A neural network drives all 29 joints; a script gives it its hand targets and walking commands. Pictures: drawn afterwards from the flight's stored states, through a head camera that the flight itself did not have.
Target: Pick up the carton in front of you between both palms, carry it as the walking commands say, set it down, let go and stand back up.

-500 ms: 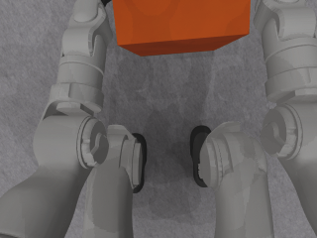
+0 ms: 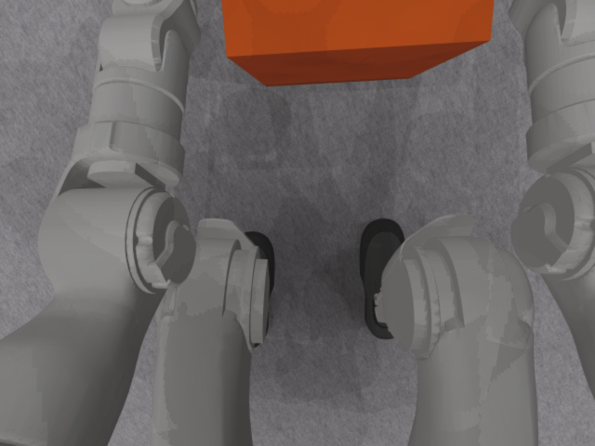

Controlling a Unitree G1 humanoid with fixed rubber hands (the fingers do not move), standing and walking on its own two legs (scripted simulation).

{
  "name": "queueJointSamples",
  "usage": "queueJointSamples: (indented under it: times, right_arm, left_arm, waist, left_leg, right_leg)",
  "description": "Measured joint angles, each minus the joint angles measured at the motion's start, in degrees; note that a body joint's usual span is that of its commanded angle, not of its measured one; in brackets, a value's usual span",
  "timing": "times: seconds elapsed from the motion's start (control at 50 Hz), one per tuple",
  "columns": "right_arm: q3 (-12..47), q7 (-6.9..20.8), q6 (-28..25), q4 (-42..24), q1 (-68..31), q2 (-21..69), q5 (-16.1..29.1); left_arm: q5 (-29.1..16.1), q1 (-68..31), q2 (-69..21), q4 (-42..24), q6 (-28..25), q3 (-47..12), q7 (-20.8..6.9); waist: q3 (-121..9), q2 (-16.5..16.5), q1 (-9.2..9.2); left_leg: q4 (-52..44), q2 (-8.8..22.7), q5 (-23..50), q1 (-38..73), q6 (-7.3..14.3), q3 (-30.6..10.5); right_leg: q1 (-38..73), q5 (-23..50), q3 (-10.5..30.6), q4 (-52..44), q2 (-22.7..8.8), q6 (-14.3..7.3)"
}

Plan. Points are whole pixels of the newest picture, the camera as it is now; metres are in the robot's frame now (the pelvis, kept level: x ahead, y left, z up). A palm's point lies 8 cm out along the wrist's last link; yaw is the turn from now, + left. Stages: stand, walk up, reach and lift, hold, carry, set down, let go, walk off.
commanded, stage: set down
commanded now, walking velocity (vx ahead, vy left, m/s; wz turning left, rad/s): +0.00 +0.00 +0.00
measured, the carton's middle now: out of the picture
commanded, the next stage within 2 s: let go in 1.68 s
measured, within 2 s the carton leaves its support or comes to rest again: neither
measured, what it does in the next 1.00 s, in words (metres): rises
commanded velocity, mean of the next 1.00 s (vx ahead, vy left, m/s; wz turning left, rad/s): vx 0.00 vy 0.00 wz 0.00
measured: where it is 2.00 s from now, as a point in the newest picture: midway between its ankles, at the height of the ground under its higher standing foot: (316, 303)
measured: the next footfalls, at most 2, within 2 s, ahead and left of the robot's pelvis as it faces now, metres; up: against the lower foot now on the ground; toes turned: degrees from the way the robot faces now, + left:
none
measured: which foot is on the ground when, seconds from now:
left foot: down 0.00-1.00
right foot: down 0.00-1.00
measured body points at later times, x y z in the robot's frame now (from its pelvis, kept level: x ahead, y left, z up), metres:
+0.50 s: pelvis +0.01 +0.00 +0.00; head +0.39 -0.02 +0.23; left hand +0.58 +0.13 -0.19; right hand +0.57 -0.21 -0.19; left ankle +0.11 +0.12 -0.33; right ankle +0.12 -0.11 -0.33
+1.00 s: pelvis +0.01 +0.00 +0.07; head +0.36 -0.02 +0.34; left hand +0.60 +0.14 -0.05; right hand +0.59 -0.23 -0.05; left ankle +0.11 +0.12 -0.33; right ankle +0.12 -0.11 -0.33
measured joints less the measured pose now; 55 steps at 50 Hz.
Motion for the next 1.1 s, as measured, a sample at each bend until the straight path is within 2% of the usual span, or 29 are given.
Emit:
queueJointSamples:
  times: [0.12, 0.28, 0.38, 0.42, 0.48, 0.56, 0.64, 0.72, 0.86, 1.0, 1.1]
  right_arm:
    - [-1.91, 1.79, 0.05, -0.50, -0.22, -0.16, -1.21]
    - [-4.22, 3.59, -0.66, -1.30, 0.60, 0.26, -2.89]
    - [-4.43, 3.81, -2.34, -0.58, 0.86, 0.51, -3.53]
    - [-2.97, 2.93, -3.67, 1.75, 0.61, 0.11, -3.30]
    - [0.58, -0.81, -5.76, 5.49, 0.44, -1.45, 0.15]
    - [5.96, -4.34, -8.16, 8.23, -0.14, -5.11, 7.34]
    - [10.22, -5.19, -8.98, 8.83, -1.26, -7.38, 12.32]
    - [11.45, -5.53, -8.45, 7.88, -1.53, -7.52, 13.75]
    - [10.29, -6.20, -4.83, 2.39, 1.25, -5.93, 12.20]
    - [6.70, -4.84, -3.31, 4.45, 2.49, -4.66, 7.93]
    - [4.62, -4.09, -3.05, 3.96, 3.45, -4.03, 5.48]
  left_arm:
    - [1.00, -0.82, 0.35, 0.61, -0.29, 1.16, -2.21]
    - [2.51, -0.78, 0.22, 0.97, -0.78, 2.09, -3.71]
    - [3.16, -0.56, 0.36, 1.68, -1.92, 1.84, -2.93]
    - [3.31, -0.36, 0.59, 2.83, -3.08, 1.00, -1.83]
    - [0.66, 0.09, 2.07, 4.84, -5.03, -1.98, 1.34]
    - [-6.50, -0.27, 5.94, 6.94, -6.86, -7.79, 3.92]
    - [-11.87, -0.18, 8.72, 6.31, -7.23, -12.63, 4.54]
    - [-13.89, 0.34, 8.87, 4.23, -6.42, -14.17, 4.94]
    - [-11.92, 2.32, 6.43, -0.48, -2.96, -11.82, 6.55]
    - [-6.66, 3.28, 4.34, 2.29, -1.78, -6.45, 5.63]
    - [-4.63, 4.70, 3.97, 1.50, -1.67, -4.36, 4.85]
  waist:
    - [1.29, -0.01, 0.14]
    - [1.25, -0.10, 0.07]
    - [1.30, -0.30, -0.10]
    - [1.34, -0.37, -0.16]
    - [1.33, -0.35, -0.15]
    - [1.23, -0.53, 0.12]
    - [0.79, -0.49, 0.57]
    - [-1.33, -0.01, 0.57]
    - [-7.23, 0.39, 0.65]
    - [-16.35, -0.32, 1.02]
    - [-20.12, -0.59, 1.35]
  left_leg:
    - [0.52, 0.03, -0.15, 0.57, 0.06, 0.04]
    - [0.87, 0.09, -0.71, 0.72, 0.26, 0.35]
    - [0.88, 0.36, -1.40, 1.29, 0.34, 0.75]
    - [0.77, 0.48, -1.77, 1.55, 0.33, 0.90]
    - [0.44, 0.43, -2.18, 1.43, 0.26, 0.83]
    - [0.60, 0.08, -2.30, 0.56, 0.03, 0.38]
    - [1.30, 0.26, -2.67, 0.39, 0.03, 0.19]
    - [0.88, 0.28, -2.18, -0.19, 0.19, 0.31]
    - [-4.58, 0.71, -0.73, 1.79, 0.75, 0.29]
    - [-14.11, 1.28, 1.77, 3.48, 0.72, 0.04]
    - [-19.54, 1.55, 3.12, 4.80, 0.55, -0.36]
  right_leg:
    - [0.57, -0.09, 0.00, 0.46, 0.05, 0.04]
    - [0.69, -0.68, 0.32, 0.86, 0.17, 0.35]
    - [1.01, -1.22, 0.76, 0.99, 0.48, 0.76]
    - [1.15, -1.52, 0.94, 0.93, 0.62, 0.94]
    - [1.06, -2.00, 0.92, 0.66, 0.55, 1.00]
    - [0.42, -2.40, 0.44, 0.81, 0.14, 0.62]
    - [0.24, -2.51, 0.15, 1.27, 0.23, 0.46]
    - [-0.21, -2.10, 0.29, 0.80, 0.26, 0.65]
    - [1.86, -0.67, 0.69, -4.75, 0.71, 0.98]
    - [3.41, 1.78, 1.15, -14.08, 1.25, 1.03]
    - [4.76, 3.07, 1.13, -19.49, 1.43, 0.90]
